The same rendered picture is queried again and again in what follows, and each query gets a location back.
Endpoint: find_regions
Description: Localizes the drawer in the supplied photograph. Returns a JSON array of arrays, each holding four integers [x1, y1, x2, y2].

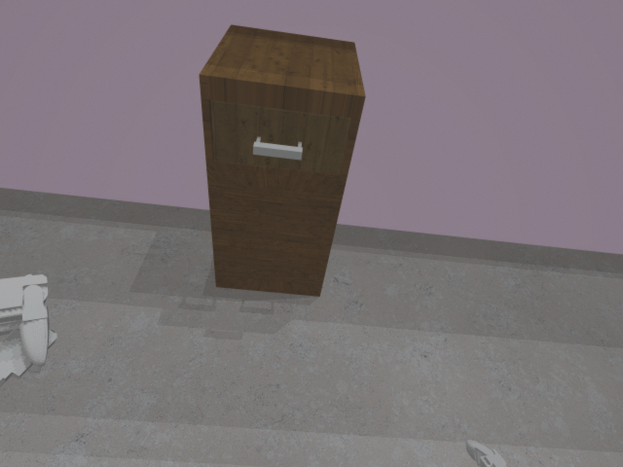
[[211, 100, 350, 175]]

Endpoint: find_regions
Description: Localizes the handle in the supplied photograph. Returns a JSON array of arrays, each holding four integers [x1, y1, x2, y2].
[[253, 136, 303, 161]]

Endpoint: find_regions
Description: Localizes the cabinet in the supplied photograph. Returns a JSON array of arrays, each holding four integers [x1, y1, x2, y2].
[[200, 25, 366, 297]]

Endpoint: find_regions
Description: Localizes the right robot hand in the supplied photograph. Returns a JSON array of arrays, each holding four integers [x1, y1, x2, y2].
[[466, 440, 506, 467]]

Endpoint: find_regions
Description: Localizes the left robot hand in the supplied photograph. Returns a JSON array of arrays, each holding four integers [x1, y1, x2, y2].
[[0, 274, 57, 386]]

